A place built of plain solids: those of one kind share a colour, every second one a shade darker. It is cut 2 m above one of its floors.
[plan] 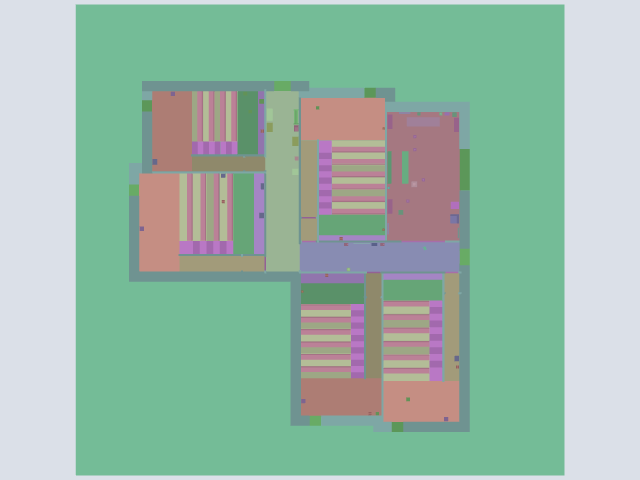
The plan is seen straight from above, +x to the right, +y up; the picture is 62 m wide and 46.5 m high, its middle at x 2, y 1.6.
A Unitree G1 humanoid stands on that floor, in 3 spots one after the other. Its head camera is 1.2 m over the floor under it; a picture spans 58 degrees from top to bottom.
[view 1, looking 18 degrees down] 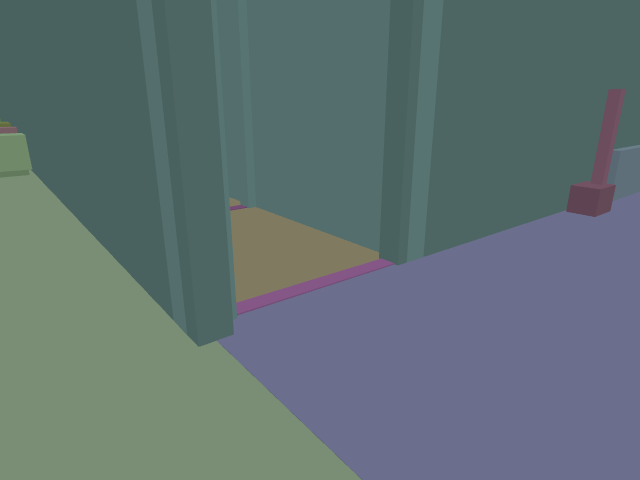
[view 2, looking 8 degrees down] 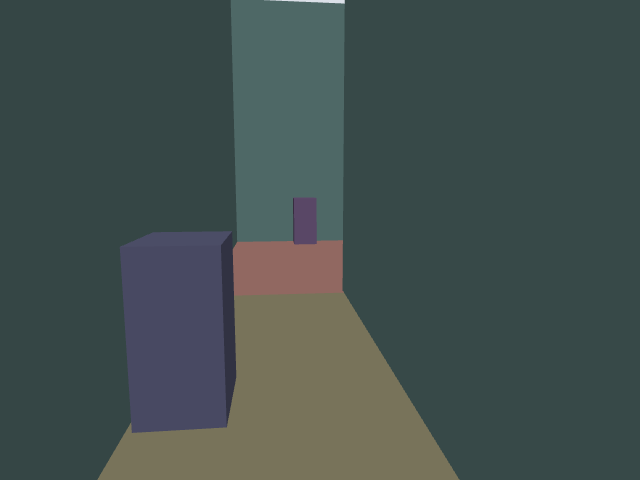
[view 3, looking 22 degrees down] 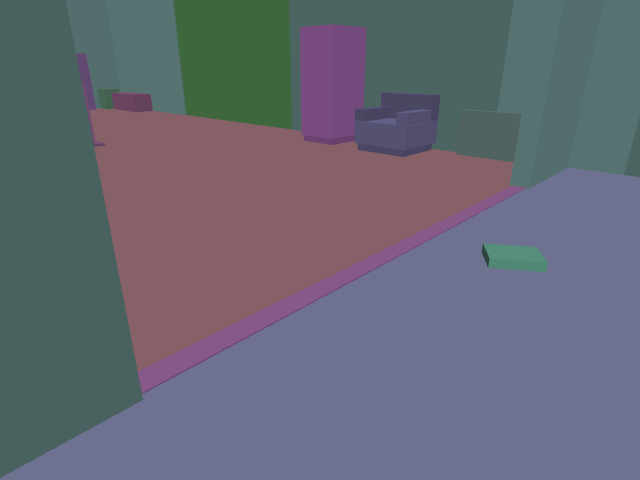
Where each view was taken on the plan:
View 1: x -0.75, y -0.70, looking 52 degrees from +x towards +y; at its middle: floor_screen_passage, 3.88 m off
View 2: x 14.78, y -7.60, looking -96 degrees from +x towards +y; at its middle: wall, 8.53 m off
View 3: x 9.40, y -0.05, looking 43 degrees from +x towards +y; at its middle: floor_lobby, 3.20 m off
